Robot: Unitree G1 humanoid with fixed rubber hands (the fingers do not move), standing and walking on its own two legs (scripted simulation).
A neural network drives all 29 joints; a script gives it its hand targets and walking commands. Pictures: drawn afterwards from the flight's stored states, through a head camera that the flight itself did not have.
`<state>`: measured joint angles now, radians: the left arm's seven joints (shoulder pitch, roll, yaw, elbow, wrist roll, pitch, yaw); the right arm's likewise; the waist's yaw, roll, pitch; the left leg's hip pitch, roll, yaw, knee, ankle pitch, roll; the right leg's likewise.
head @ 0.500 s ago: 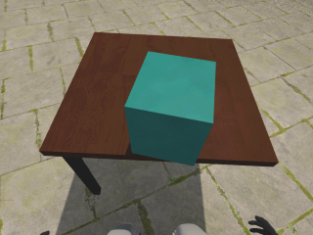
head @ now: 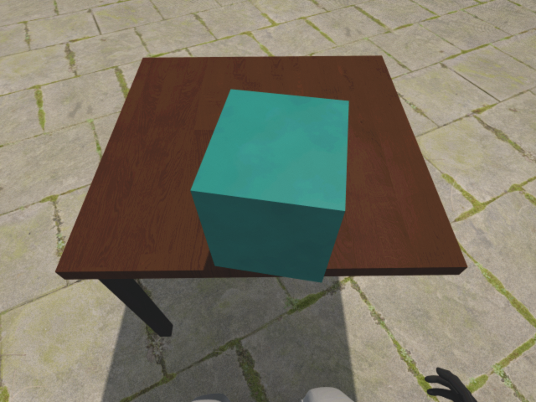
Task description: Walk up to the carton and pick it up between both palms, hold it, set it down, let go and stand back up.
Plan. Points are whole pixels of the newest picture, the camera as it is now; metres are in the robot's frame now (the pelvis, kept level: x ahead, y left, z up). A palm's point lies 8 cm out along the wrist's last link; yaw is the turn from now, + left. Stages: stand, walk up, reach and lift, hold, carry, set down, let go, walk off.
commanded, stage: walk up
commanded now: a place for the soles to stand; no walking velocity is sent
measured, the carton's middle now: (277, 188) +0.47 -0.02 -0.01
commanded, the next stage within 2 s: reach and lift in 1.04 s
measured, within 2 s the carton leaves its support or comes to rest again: neither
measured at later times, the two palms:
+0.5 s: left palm out of the picture +0.10 +0.30 -0.10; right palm out of the picture +0.10 -0.30 -0.11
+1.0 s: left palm out of the picture +0.12 +0.29 -0.10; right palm out of the picture +0.11 -0.30 -0.11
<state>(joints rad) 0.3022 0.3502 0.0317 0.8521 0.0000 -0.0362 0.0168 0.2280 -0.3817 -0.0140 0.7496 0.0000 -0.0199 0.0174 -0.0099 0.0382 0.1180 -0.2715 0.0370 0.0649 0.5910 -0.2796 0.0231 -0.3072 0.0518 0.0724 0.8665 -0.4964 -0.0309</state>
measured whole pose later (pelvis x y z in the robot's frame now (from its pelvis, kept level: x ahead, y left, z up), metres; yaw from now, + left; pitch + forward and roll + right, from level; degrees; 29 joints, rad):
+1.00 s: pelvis +0.01 -0.01 -0.01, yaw -2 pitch -2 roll +0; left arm 0.19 0.36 0.03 0.86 0.00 -0.02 -0.02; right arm 0.18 -0.38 -0.01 0.79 0.00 -0.01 0.02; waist -0.01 0.03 0.12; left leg -0.27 0.05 0.07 0.64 -0.34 0.00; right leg -0.29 0.04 0.10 0.65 -0.33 0.00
